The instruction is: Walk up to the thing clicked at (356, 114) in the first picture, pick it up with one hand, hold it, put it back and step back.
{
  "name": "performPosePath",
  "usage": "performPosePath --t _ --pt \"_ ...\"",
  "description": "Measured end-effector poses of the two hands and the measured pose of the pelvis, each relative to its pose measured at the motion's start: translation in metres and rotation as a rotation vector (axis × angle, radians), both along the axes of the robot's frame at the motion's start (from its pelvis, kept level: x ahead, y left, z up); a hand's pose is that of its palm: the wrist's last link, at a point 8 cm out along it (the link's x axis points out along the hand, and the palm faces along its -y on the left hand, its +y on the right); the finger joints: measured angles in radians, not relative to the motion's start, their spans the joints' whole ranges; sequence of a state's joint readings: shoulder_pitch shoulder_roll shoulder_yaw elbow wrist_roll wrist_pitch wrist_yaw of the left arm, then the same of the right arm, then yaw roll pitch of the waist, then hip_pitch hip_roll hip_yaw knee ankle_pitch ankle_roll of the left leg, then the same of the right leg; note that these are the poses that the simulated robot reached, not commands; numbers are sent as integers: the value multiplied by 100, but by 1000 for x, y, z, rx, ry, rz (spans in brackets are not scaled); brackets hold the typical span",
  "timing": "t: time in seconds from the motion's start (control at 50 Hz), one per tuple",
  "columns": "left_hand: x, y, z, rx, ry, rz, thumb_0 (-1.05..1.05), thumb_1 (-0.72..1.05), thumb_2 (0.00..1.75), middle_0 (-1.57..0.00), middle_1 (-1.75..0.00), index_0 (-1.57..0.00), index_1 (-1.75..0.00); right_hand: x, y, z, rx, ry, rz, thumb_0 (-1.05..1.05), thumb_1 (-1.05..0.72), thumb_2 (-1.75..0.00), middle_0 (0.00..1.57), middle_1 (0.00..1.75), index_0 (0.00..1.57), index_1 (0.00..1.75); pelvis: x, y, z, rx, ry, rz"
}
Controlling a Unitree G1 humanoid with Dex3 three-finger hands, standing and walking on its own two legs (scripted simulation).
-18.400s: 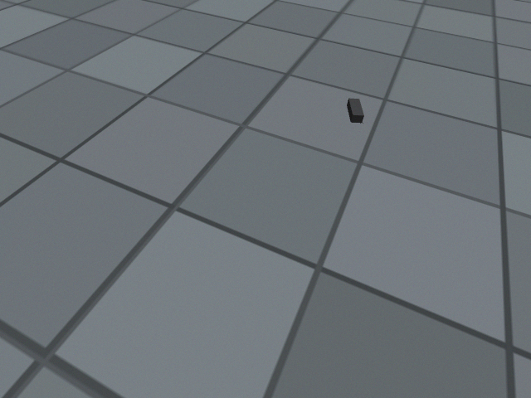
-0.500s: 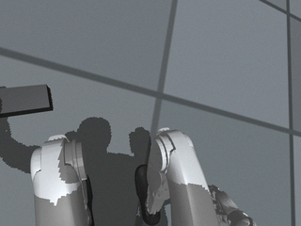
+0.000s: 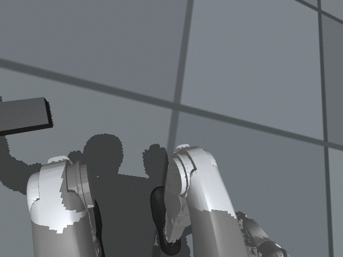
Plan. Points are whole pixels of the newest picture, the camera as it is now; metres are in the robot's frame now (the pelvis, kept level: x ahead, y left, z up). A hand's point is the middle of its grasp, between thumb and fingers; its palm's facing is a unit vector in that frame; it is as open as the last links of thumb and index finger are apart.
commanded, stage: rise first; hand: left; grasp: from above
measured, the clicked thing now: (5, 118) +0.42 +0.36 -0.29
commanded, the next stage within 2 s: approach in 0.90 s
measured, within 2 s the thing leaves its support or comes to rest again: neither
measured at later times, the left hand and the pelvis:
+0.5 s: hand out of the picture +0.37 +0.40 -0.18, palm faces -0.42 -0.16 -0.89, open 14.1 cm; pelvis +0.00 +0.00 +0.00, yaw +0 degrees
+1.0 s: hand out of the picture +0.38 +0.40 -0.17, palm faces -0.42 -0.15 -0.89, open 14.2 cm; pelvis +0.00 +0.00 +0.00, yaw +0 degrees
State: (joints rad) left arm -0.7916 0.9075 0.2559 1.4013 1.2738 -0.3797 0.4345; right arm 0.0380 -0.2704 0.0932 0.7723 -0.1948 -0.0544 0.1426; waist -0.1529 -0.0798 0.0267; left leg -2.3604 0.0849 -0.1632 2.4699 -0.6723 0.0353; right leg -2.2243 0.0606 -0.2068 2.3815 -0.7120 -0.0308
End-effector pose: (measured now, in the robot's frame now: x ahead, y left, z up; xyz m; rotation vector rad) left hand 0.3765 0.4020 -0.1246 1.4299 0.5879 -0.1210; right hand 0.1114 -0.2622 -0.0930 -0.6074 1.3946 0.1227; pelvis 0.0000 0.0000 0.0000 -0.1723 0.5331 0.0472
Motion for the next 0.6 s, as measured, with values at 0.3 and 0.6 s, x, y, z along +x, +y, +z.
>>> performPosePath --t 0.3,0.6 --pt "1 1 -3 -7 2 -2 0 -55 102 -9 -103 -8 -104 -10 0 2 -2 12 1 0 -91 -90 20 30 20 30 -1 1 -3 -6 -13 -1" --pt "1 3 -1 1 3 2 0 -55 102 -9 -102 -9 -104 -7 3 4 5 -18 16 0 -91 -90 20 30 20 30 -3 1 -4 -9 -20 0"
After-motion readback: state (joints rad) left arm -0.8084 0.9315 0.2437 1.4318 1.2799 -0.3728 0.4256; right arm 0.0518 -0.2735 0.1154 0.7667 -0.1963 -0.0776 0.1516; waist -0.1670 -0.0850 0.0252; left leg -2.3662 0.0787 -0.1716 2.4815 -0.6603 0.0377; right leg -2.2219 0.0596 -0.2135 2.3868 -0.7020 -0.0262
